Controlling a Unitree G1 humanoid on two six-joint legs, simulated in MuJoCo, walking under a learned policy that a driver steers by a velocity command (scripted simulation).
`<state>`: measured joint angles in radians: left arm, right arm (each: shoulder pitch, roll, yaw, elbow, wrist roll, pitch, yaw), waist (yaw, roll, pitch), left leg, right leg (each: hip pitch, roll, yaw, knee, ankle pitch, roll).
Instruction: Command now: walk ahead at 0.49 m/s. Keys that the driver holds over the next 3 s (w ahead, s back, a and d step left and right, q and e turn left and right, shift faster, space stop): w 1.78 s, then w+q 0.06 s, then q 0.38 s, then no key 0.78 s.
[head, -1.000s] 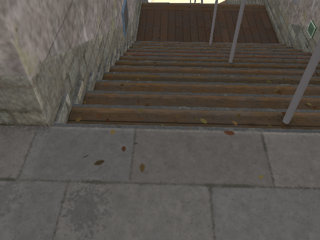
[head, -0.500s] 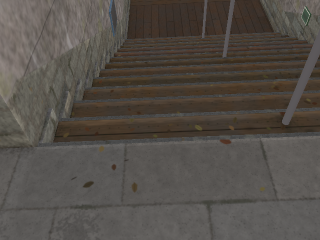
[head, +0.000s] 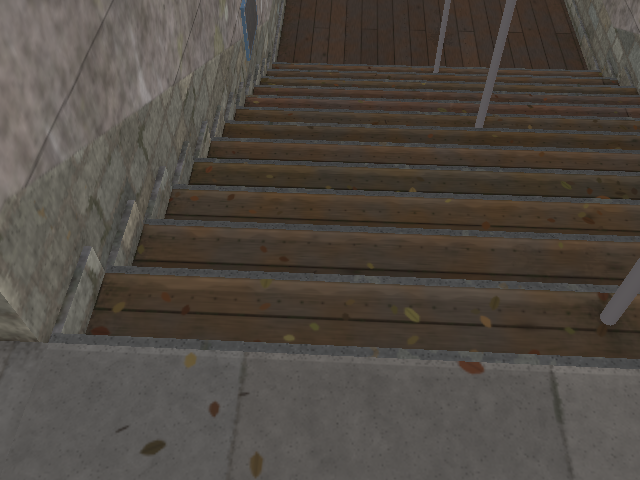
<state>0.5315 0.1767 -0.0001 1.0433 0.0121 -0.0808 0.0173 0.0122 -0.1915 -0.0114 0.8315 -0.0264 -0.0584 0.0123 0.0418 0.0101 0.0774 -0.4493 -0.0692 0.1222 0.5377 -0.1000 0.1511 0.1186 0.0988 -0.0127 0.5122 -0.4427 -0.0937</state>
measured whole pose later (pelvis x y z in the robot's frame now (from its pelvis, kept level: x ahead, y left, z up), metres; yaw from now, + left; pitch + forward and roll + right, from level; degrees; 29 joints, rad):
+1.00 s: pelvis +0.51 -0.05 +0.02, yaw +2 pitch -1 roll -2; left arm 0.48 0.18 0.02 1.03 0.02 -0.08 0.01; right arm 0.09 -0.20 -0.03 0.88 -0.03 -0.02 0.02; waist 0.05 0.03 0.03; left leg -0.54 0.04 0.04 0.80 -0.01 0.08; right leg 0.02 0.09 -0.09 0.29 -0.29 -0.09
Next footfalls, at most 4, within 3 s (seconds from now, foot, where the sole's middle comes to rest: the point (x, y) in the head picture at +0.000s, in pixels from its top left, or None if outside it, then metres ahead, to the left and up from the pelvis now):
0.54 right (408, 472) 0.46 -0.11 -0.75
1.08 left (328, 384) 0.64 0.05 -0.75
1.64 right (395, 315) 0.91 -0.12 -0.91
2.18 left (313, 264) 1.18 0.12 -1.06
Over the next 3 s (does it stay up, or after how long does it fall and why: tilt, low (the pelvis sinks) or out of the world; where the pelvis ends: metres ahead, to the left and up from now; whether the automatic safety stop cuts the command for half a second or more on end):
stays up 1.13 -0.02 -0.28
